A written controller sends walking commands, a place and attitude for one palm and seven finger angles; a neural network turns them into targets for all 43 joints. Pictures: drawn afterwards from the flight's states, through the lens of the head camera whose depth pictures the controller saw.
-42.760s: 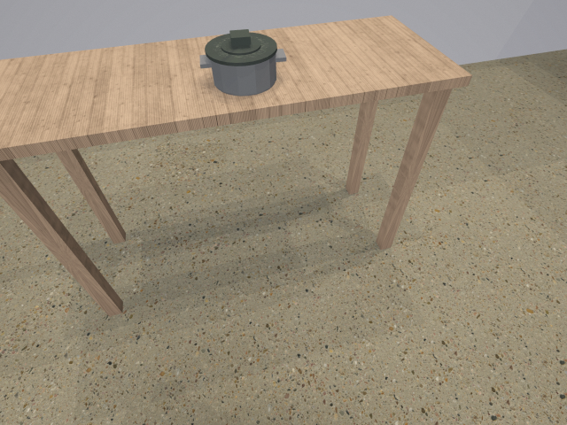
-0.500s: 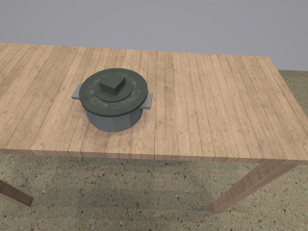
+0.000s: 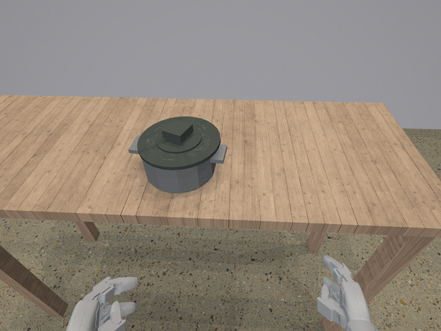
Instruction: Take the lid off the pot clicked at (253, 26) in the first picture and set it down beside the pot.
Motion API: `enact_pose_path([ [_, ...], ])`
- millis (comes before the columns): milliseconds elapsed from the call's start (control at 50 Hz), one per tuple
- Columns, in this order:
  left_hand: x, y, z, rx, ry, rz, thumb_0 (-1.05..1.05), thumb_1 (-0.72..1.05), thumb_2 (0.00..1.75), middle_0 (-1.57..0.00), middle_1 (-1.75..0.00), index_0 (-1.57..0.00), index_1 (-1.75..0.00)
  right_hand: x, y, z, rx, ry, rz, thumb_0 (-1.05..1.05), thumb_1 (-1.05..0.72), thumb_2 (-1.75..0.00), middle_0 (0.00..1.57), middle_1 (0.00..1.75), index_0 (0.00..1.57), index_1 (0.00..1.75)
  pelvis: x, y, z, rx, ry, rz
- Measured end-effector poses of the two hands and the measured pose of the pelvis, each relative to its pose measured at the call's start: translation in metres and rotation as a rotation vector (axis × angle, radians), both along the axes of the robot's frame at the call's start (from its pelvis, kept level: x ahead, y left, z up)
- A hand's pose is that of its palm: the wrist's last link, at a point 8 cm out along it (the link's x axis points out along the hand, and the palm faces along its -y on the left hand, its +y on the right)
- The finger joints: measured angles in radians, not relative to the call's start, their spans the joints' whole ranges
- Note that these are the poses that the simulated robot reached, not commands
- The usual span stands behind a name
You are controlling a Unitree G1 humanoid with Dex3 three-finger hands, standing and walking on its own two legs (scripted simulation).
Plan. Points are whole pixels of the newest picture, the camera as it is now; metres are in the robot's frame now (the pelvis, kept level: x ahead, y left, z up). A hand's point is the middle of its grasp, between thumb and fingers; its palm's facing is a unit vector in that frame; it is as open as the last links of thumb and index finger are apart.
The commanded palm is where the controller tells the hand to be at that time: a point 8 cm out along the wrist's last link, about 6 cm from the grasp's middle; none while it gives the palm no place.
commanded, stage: lift the closed hand beside the body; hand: left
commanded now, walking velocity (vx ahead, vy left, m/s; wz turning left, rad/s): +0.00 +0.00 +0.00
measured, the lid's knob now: (177, 130) +0.46 +0.13 +0.15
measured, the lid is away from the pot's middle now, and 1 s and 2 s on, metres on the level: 0.01 0.01 0.01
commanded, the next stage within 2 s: raise the hand higher, near the body in 0.28 s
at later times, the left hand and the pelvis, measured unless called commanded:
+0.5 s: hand (68, 299) +0.14 +0.23 +0.09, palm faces +0.29 -0.85 -0.44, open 3.1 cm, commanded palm +0.08 +0.26 +0.12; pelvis +0.00 +0.00 +0.00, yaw +0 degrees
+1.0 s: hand (57, 259) +0.17 +0.23 +0.16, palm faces +0.36 -0.82 -0.45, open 3.1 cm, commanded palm +0.11 +0.27 +0.18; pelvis +0.01 +0.00 +0.00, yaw +0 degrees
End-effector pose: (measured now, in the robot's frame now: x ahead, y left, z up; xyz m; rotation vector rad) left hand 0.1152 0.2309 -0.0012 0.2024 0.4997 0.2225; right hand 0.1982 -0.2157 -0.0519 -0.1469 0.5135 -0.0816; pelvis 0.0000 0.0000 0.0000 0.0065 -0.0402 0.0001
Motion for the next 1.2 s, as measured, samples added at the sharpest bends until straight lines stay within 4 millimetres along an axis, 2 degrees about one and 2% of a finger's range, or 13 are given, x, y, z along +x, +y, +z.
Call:
enact_pose_path([
  [60,-0.013,0.011,0.020,0.036,-0.080,0.039,0.01,0.90,0.90,-0.72,-0.86,-0.71,-0.85,0.018,0.002,0.021,-0.051,-0.074,0.058,0.01,-0.91,-0.90,0.20,0.30,0.19,0.30,-0.006,-0.005,0.000,-0.008,-0.008,0.013],
  [140,-0.023,0.018,0.037,0.071,-0.133,0.072,0.01,0.90,0.90,-0.89,-1.04,-0.88,-1.04,0.027,0.005,0.029,-0.078,-0.105,0.106,0.01,-0.91,-0.90,0.20,0.30,0.19,0.30,-0.010,-0.007,0.000,-0.014,-0.014,0.027],
  [260,-0.026,0.025,0.067,0.135,-0.211,0.069,0.02,0.90,0.90,-1.12,-1.30,-1.11,-1.30,0.014,0.010,0.012,-0.062,-0.035,0.102,0.01,-0.91,-0.90,0.20,0.30,0.20,0.30,-0.007,-0.008,0.001,-0.014,-0.023,0.028],
  [380,-0.018,0.034,0.097,0.227,-0.279,0.052,0.02,0.89,0.90,-1.24,-1.43,-1.24,-1.43,-0.011,0.012,-0.014,-0.026,0.071,0.071,0.01,-0.91,-0.90,0.21,0.30,0.20,0.30,-0.003,-0.007,0.001,-0.013,-0.031,0.018],
  [460,-0.013,0.036,0.116,0.283,-0.316,0.024,0.02,0.89,0.90,-1.28,-1.47,-1.27,-1.47,-0.022,0.010,-0.025,-0.010,0.115,0.040,0.01,-0.90,-0.90,0.21,0.30,0.20,0.30,0.000,-0.005,0.001,-0.010,-0.028,0.009],
  [560,-0.007,0.035,0.123,0.303,-0.325,-0.001,0.02,0.89,0.90,-1.29,-1.49,-1.29,-1.49,-0.024,0.003,-0.028,-0.012,0.127,0.008,0.02,-0.90,-0.90,0.21,0.30,0.20,0.30,0.003,-0.004,0.001,-0.010,-0.023,0.002],
  [740,0.002,0.037,0.145,0.347,-0.419,-0.010,0.02,0.89,0.90,-1.30,-1.50,-1.29,-1.49,0.001,-0.003,-0.012,-0.036,0.049,-0.004,0.02,-0.91,-0.90,0.20,0.30,0.20,0.30,0.010,-0.002,0.001,-0.009,-0.019,-0.002],
  [940,0.010,0.037,0.171,0.381,-0.542,-0.010,0.02,0.89,0.90,-1.30,-1.50,-1.30,-1.49,0.025,0.012,-0.001,-0.023,-0.011,0.050,0.01,-0.91,-0.90,0.20,0.30,0.20,0.30,0.013,-0.001,0.001,-0.008,-0.023,0.004],
  [1080,0.016,0.038,0.187,0.402,-0.615,-0.012,0.02,0.89,0.90,-1.31,-1.50,-1.30,-1.49,0.021,0.021,-0.006,-0.010,0.017,0.078,0.01,-0.91,-0.90,0.21,0.30,0.20,0.30,0.012,-0.001,0.001,-0.010,-0.025,0.004],
  [1200,0.022,0.037,0.202,0.427,-0.682,-0.024,0.02,0.89,0.90,-1.31,-1.50,-1.30,-1.49,0.010,0.019,-0.014,-0.007,0.060,0.072,0.01,-0.91,-0.90,0.21,0.30,0.20,0.30,0.010,-0.001,0.001,-0.010,-0.028,0.002],
])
